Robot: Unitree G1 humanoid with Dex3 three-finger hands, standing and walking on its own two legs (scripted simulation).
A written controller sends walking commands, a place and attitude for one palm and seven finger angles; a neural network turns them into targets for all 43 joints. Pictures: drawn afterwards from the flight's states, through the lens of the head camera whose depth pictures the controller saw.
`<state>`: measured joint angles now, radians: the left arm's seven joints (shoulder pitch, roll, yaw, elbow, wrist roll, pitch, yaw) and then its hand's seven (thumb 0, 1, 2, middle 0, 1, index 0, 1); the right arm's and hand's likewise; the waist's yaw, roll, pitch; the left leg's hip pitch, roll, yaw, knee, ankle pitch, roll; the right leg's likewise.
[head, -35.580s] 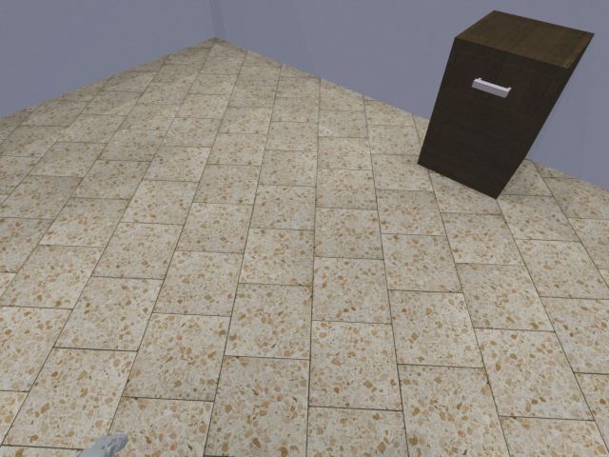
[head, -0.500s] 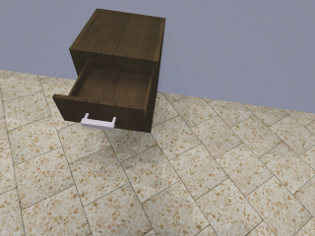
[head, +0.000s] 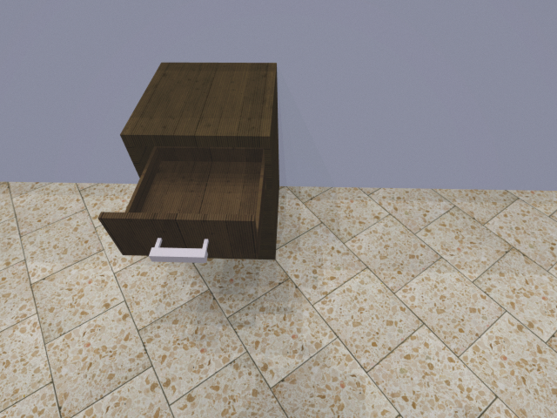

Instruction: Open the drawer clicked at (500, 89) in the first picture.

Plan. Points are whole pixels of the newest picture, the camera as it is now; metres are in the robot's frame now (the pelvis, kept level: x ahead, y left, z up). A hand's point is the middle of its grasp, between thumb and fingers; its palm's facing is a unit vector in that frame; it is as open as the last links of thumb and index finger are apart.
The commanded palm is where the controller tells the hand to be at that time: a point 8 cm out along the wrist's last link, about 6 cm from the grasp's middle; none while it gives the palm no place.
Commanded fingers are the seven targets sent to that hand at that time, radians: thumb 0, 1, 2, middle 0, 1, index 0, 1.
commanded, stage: let the arm hang, fingers relaxed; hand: left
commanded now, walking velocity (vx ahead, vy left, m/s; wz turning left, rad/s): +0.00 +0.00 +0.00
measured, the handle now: (180, 248) +0.54 +0.29 -0.25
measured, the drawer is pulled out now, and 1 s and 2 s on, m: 0.28 0.28 0.28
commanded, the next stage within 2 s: look to check the result in 0.20 s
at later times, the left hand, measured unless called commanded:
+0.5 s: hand out of the picture -0.05 +0.14 -0.17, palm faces +0.05 -0.99 -0.15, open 7.4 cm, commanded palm none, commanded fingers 0.00 0.90 0.90 -0.20 -0.30 -0.20 -0.30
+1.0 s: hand out of the picture -0.03 +0.13 -0.17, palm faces +0.05 -0.98 -0.18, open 7.4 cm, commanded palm none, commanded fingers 0.00 0.90 0.90 -0.20 -0.30 -0.20 -0.30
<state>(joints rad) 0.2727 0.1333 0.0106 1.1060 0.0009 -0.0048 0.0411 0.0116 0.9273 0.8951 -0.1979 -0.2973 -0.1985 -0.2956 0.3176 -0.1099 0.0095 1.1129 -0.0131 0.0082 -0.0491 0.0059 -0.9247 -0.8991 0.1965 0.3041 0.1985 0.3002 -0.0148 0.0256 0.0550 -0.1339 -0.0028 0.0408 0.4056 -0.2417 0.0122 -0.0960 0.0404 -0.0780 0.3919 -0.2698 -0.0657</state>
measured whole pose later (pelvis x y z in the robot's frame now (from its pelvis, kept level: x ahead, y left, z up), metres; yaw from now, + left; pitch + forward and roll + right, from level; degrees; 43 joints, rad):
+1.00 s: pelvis +0.00 -0.02 +0.00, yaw +0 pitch -1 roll +1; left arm 0.33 0.09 0.00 1.14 0.00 -0.02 0.05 0.00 0.91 0.90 -0.20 -0.30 -0.20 -0.30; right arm 0.34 -0.09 0.00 1.14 -0.01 0.01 -0.05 0.00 -0.91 -0.90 0.20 0.30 0.20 0.30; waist -0.01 0.02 0.05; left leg -0.14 0.02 0.04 0.41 -0.24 -0.01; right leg -0.10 0.07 -0.08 0.39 -0.27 -0.09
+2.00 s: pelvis +0.00 +0.01 -0.01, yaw +14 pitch +1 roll +1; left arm 0.18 0.20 0.09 0.98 0.02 0.05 0.01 0.01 0.91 0.89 -0.20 -0.30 -0.20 -0.30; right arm 0.27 -0.14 -0.05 1.00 -0.03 0.02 -0.03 0.00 -0.91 -0.90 0.20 0.30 0.20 0.30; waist -0.03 -0.04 0.10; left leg -0.32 -0.02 -0.01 0.58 -0.28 0.01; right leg -0.41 -0.05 -0.05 1.03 -0.47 0.01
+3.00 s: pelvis +0.07 -0.02 -0.01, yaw +23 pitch -1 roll +1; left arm 0.20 0.17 0.06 1.06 0.00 0.01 0.03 0.01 0.91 0.89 -0.20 -0.30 -0.20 -0.30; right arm 0.25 -0.14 -0.04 1.10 -0.01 0.03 -0.04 0.00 -0.92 -0.90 0.20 0.30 0.20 0.30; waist -0.01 0.00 0.09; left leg -0.19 0.02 -0.07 0.51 -0.31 -0.05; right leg -0.13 -0.01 -0.09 0.52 -0.38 -0.03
